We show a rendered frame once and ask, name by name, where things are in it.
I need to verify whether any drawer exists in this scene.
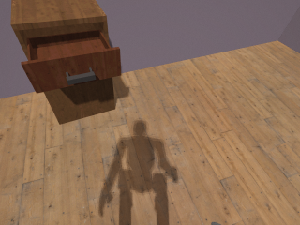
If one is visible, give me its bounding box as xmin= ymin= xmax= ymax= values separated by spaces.
xmin=21 ymin=29 xmax=122 ymax=94

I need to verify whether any handle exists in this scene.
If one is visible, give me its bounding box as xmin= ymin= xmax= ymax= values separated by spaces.
xmin=66 ymin=68 xmax=96 ymax=85

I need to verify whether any cabinet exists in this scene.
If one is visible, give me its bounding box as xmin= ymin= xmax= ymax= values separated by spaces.
xmin=10 ymin=0 xmax=115 ymax=125

